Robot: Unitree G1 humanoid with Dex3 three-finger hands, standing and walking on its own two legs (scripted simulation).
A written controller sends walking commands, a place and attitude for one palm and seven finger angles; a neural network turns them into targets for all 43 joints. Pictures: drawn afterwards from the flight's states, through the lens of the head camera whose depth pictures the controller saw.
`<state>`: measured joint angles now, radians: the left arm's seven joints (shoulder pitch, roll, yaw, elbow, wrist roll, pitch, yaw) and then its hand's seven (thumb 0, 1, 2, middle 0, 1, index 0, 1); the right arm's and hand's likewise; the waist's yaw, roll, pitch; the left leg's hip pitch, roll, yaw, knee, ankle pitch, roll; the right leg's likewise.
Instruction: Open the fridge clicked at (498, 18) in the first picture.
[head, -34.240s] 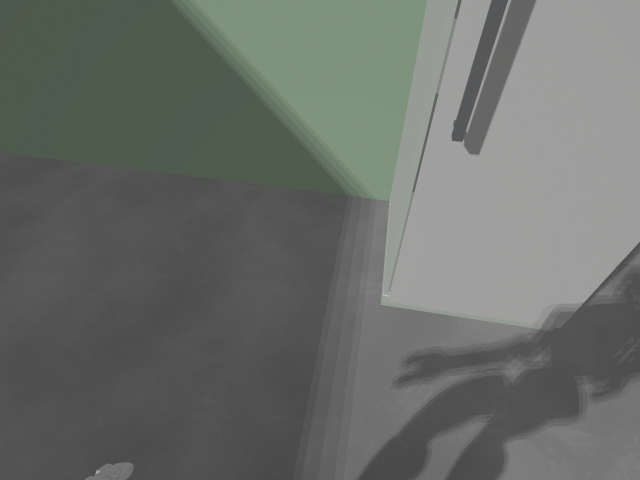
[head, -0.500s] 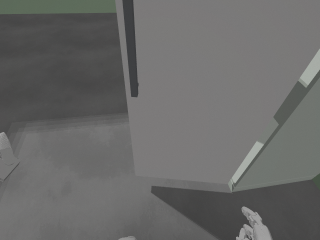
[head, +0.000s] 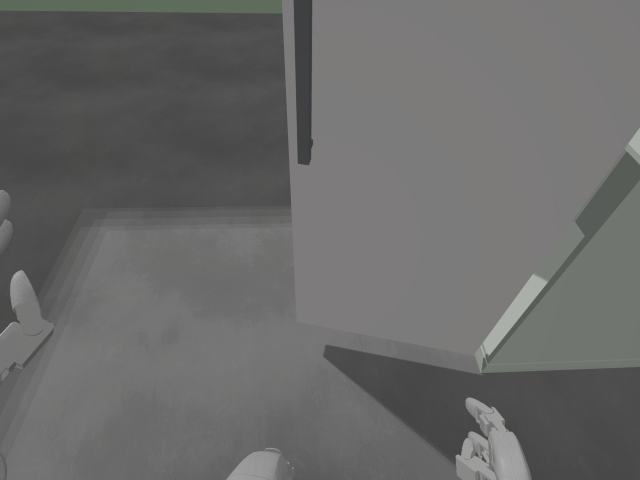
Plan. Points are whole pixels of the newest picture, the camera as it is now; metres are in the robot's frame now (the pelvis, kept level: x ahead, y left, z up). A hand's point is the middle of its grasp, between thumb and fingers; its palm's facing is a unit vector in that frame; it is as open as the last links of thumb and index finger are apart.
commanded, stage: stop stepping back and stand still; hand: left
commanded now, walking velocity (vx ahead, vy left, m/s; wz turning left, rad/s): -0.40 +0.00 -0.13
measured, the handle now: (306, 13) +0.65 +0.12 +0.28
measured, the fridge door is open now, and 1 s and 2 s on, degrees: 76 76 76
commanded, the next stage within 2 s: let the arm hang, fingers relaxed in 0.96 s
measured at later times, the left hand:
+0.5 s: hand out of the picture +0.09 +0.26 +0.18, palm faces +0.46 -0.79 -0.41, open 7.4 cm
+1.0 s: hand out of the picture +0.06 +0.26 +0.17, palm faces +0.45 -0.80 -0.39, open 7.4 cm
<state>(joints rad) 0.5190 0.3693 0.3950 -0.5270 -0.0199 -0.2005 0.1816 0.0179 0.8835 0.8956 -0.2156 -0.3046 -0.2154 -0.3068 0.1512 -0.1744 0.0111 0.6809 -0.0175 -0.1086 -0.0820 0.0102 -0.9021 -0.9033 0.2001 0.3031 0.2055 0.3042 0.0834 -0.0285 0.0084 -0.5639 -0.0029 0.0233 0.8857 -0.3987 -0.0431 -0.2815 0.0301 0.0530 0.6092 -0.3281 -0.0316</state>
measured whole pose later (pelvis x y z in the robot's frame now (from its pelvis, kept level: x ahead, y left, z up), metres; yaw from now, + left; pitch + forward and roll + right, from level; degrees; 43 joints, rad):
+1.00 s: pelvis -0.15 +0.00 +0.00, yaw -3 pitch -3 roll +1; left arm 0.46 0.35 0.38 -0.41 -0.03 -0.18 0.17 0.02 0.89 0.90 -0.21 -0.30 -0.21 -0.31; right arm 0.22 -0.21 0.01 0.70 0.00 -0.10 -0.07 0.01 -0.90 -0.90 0.20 0.30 0.21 0.30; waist 0.03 -0.01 0.02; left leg -0.39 0.03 0.06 0.83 -0.40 0.00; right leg -0.26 -0.02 -0.05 0.57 -0.27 -0.04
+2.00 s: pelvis -0.12 +0.02 +0.01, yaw -3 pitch -1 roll +0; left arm 0.11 0.27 -0.01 1.08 0.02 0.00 0.02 0.01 0.90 0.90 -0.20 -0.30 -0.20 -0.30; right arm 0.10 -0.25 -0.02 1.10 -0.01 0.01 0.00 0.00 -0.91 -0.90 0.20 0.30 0.20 0.30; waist -0.01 0.00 0.05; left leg -0.21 0.02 0.06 0.41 -0.19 0.01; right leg -0.14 -0.03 0.07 0.41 -0.25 0.04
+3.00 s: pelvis -0.11 +0.01 +0.01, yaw -3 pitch -1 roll +0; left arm 0.21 0.19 -0.02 1.14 0.02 0.00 0.03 0.01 0.90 0.90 -0.21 -0.30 -0.20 -0.30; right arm 0.18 -0.17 -0.01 1.16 -0.01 0.02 -0.02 0.00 -0.91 -0.90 0.20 0.30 0.20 0.30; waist -0.01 -0.01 0.05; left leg -0.18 0.03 0.06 0.39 -0.19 -0.01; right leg -0.11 -0.02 0.07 0.37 -0.25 0.03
